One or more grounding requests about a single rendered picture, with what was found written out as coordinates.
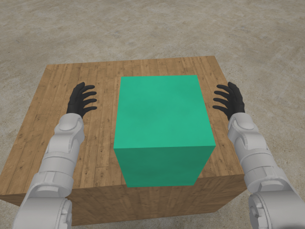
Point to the pedestal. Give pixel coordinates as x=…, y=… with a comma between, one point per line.
x=99, y=193

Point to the left robot hand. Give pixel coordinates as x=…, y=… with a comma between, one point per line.
x=76, y=104

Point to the left robot upper arm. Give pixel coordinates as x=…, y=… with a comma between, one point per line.
x=45, y=213

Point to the carton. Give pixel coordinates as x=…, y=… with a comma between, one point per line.
x=163, y=136

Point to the left robot forearm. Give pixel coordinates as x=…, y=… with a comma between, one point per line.
x=54, y=178

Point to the right robot forearm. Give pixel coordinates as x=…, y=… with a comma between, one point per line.
x=260, y=169

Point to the right robot hand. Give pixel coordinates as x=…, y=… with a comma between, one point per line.
x=235, y=100

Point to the right robot upper arm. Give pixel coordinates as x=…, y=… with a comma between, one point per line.
x=282, y=209

